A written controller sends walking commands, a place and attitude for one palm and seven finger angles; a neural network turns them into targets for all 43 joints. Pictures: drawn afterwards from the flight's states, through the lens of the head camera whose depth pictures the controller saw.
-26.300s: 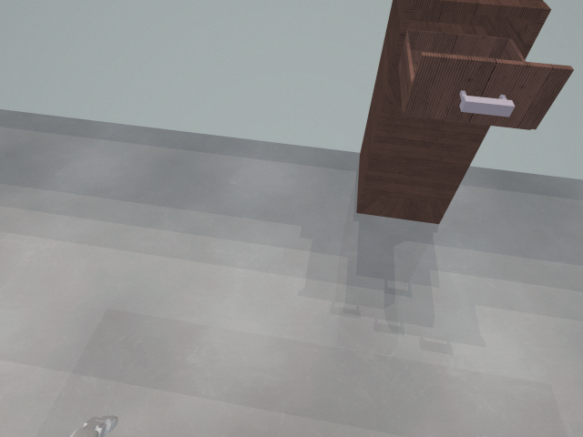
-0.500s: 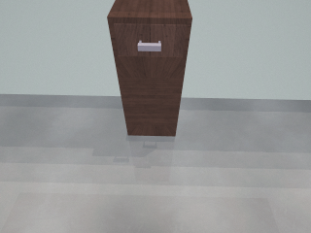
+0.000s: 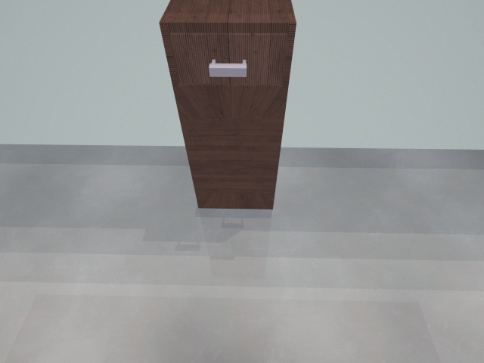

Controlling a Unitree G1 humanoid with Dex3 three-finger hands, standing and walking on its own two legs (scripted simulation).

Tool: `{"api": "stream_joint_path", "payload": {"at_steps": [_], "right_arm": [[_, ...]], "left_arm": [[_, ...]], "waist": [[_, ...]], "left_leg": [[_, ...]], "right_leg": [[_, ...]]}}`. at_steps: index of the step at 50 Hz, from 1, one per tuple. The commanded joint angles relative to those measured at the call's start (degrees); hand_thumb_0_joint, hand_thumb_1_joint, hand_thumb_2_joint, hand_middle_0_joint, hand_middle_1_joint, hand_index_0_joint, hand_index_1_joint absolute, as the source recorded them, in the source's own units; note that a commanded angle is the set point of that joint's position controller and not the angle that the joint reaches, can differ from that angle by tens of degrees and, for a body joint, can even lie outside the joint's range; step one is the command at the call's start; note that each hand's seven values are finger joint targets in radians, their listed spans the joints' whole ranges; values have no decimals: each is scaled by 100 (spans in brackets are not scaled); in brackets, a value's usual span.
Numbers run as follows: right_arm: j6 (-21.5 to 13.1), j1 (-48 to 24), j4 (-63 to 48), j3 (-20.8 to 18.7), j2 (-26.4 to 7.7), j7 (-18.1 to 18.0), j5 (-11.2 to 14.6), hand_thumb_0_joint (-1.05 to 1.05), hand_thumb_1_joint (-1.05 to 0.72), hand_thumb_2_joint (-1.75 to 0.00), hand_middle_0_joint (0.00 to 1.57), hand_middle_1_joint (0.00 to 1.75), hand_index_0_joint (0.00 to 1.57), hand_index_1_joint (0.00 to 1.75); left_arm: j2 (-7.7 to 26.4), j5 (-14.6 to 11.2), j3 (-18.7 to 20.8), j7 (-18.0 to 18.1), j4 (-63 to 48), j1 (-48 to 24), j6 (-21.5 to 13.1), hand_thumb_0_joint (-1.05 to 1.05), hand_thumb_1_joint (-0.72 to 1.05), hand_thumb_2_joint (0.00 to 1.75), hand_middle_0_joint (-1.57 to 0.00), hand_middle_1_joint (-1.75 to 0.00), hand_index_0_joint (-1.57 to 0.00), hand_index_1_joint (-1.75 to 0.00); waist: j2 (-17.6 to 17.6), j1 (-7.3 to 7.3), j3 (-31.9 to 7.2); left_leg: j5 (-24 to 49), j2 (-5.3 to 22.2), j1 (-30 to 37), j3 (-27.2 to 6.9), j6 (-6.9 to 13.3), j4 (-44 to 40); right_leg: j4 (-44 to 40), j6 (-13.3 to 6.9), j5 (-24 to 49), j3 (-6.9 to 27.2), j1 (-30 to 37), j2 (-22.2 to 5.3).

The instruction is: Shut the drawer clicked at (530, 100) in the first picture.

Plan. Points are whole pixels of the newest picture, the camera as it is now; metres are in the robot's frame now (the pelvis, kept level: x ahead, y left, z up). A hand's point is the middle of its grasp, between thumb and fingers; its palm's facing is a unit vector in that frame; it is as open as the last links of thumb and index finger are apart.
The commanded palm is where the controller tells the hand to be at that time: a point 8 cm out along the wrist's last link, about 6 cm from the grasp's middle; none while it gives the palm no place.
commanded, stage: look to check the result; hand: left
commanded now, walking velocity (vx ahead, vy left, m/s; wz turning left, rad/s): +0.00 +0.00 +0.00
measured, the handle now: (228, 66) +0.90 +0.09 +0.02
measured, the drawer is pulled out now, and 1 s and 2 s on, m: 0.00 0.00 0.00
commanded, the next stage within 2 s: stand and wait in 0.22 s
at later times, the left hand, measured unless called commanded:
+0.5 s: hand out of the picture +0.08 +0.22 -0.16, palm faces -0.01 -0.95 -0.31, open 7.4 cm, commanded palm none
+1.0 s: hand out of the picture +0.09 +0.22 -0.16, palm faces -0.01 -0.95 -0.32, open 7.4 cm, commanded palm none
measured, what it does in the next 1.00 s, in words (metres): stands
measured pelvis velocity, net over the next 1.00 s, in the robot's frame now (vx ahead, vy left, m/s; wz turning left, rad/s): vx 0.02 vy -0.01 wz -0.01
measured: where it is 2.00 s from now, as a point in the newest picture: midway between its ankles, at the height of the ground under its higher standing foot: outside the picture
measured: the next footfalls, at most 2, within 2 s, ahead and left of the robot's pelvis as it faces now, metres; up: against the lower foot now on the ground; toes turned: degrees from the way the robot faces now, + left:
none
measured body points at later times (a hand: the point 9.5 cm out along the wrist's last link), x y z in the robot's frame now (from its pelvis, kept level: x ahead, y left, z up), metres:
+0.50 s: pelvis +0.01 -0.01 +0.00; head +0.03 -0.02 +0.45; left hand +0.08 +0.27 -0.14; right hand +0.07 -0.29 -0.15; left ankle +0.03 +0.12 -0.75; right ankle -0.01 -0.10 -0.75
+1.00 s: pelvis +0.02 -0.01 +0.00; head +0.04 -0.02 +0.45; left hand +0.09 +0.27 -0.13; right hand +0.08 -0.30 -0.14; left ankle +0.03 +0.12 -0.75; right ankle -0.01 -0.10 -0.75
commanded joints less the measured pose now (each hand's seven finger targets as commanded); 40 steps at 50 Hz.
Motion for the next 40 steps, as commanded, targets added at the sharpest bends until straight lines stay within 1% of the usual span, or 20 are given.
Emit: {"api": "stream_joint_path", "payload": {"at_steps": [1,4,5,7,10,12,16,17,18,20,21,25,28,29,30,32,34,35,37,40], "right_arm": [[-126,47,-217,-174,-883,-26,-15,0,-90,-90,20,30,20,30],[-135,-54,-225,-180,-963,-27,-20,0,-90,-90,20,30,20,30],[-128,-78,-249,-188,-1002,-23,-11,0,-90,-90,20,30,20,30],[-132,-124,-233,-181,-1045,-22,-20,0,-90,-90,20,30,20,30],[-130,-198,-257,-182,-1116,-14,-16,0,-90,-90,20,30,20,30],[-136,-253,-250,-173,-1128,-11,-21,0,-90,-90,20,30,20,30],[-141,-315,-282,-178,-1223,-9,-19,0,-90,-90,20,30,20,30],[-143,-348,-278,-168,-1242,-7,-23,0,-90,-90,20,30,20,30],[-144,-357,-286,-172,-1252,-3,-23,0,-90,-90,20,30,20,30],[-147,-365,-305,-178,-1298,-5,-13,0,-90,-90,20,30,20,30],[-145,-397,-295,-176,-1304,-4,-20,0,-90,-90,20,30,20,30],[-158,-432,-317,-171,-1372,-6,-11,0,-90,-90,20,30,20,30],[-158,-441,-308,-164,-1371,-9,-15,0,-90,-90,20,30,20,30],[-162,-436,-307,-160,-1386,-10,-16,0,-90,-90,20,30,20,30],[-159,-444,-321,-164,-1397,-8,-10,0,-90,-90,20,30,20,30],[-159,-441,-308,-154,-1390,-10,-15,0,-90,-90,20,30,20,30],[-165,-449,-304,-157,-1405,-12,-18,0,-90,-90,20,30,20,30],[-157,-450,-325,-160,-1404,-14,-5,0,-90,-90,20,30,20,30],[-155,-432,-300,-159,-1388,-12,-12,0,-90,-90,20,30,20,30],[-153,-429,-312,-160,-1417,-14,-6,0,-90,-90,20,30,20,30]], "left_arm": [[997,-14,164,26,-274,-39,-141,0,90,90,-20,-30,-20,-30],[1048,-17,167,21,-266,-82,-153,0,90,90,-20,-30,-20,-30],[1096,-11,177,26,-280,-82,-160,0,90,90,-20,-30,-20,-30],[1127,-17,173,19,-284,-165,-164,0,90,90,-20,-30,-20,-30],[1207,-13,183,16,-305,-214,-165,0,90,90,-20,-30,-20,-30],[1229,-20,175,7,-298,-267,-165,0,90,90,-20,-30,-20,-30],[1303,-17,188,6,-328,-358,-177,0,90,90,-20,-30,-20,-30],[1305,-22,178,2,-319,-373,-172,0,90,90,-20,-30,-20,-30],[1321,-20,178,0,-320,-360,-175,0,90,90,-20,-30,-20,-30],[1367,-16,190,3,-339,-377,-187,0,90,90,-20,-30,-20,-30],[1372,-19,186,3,-342,-419,-187,0,90,90,-20,-30,-20,-30],[1419,-19,195,4,-364,-454,-192,0,90,90,-20,-30,-20,-30],[1427,-25,192,4,-366,-485,-189,0,90,90,-20,-30,-20,-30],[1427,-25,194,1,-361,-484,-189,0,90,90,-20,-30,-20,-30],[1449,-21,197,3,-373,-472,-191,0,90,90,-20,-30,-20,-30],[1443,-25,185,2,-371,-499,-185,0,90,90,-20,-30,-20,-30],[1456,-26,190,0,-360,-483,-191,0,90,90,-20,-30,-20,-30],[1462,-21,194,5,-371,-465,-190,0,90,90,-20,-30,-20,-30],[1458,-23,190,6,-364,-503,-188,0,90,90,-20,-30,-20,-30],[1476,-23,198,8,-370,-465,-193,0,90,90,-20,-30,-20,-30]], "waist": [[-173,10,-287],[-138,19,-324],[-222,17,-334],[-112,9,-324],[-112,23,-319],[-40,15,-323],[-155,13,-387],[-103,23,-335],[-100,20,-382],[-155,19,-464],[-166,13,-421],[-91,21,-512],[-154,14,-495],[-112,19,-516],[-175,27,-521],[-102,15,-476],[-141,23,-538],[-240,21,-515],[-175,13,-464],[-173,17,-526]], "left_leg": [[481,601,284,-547,128,-294],[567,608,341,-546,127,-306],[601,608,362,-532,121,-286],[584,621,350,-518,106,-325],[610,616,357,-546,101,-341],[598,629,372,-547,96,-378],[707,647,416,-557,88,-391],[674,643,401,-560,88,-416],[668,645,447,-553,87,-423],[797,651,495,-549,87,-393],[797,657,493,-538,79,-399],[905,669,525,-554,82,-423],[947,685,542,-539,75,-444],[937,685,546,-540,76,-455],[975,683,576,-540,79,-438],[971,687,570,-540,75,-464],[1023,690,622,-532,74,-456],[1020,687,643,-536,81,-446],[968,685,604,-522,75,-474],[1004,683,648,-518,79,-449]], "right_leg": [[-569,-147,411,638,-183,-721],[-582,-145,588,656,-133,-739],[-586,-139,670,646,-133,-740],[-605,-140,695,655,-94,-756],[-627,-137,692,672,-76,-745],[-650,-136,683,678,-47,-754],[-649,-127,876,669,39,-762],[-668,-128,819,675,13,-768],[-682,-124,806,679,21,-774],[-669,-114,1010,674,85,-777],[-669,-114,1045,667,68,-778],[-658,-120,1154,691,167,-774],[-659,-116,1256,664,202,-782],[-669,-118,1226,665,224,-788],[-667,-114,1256,655,207,-780],[-676,-115,1244,666,201,-778],[-674,-115,1332,660,233,-788],[-685,-104,1336,652,195,-776],[-712,-105,1301,668,209,-785],[-713,-102,1364,675,232,-786]]}}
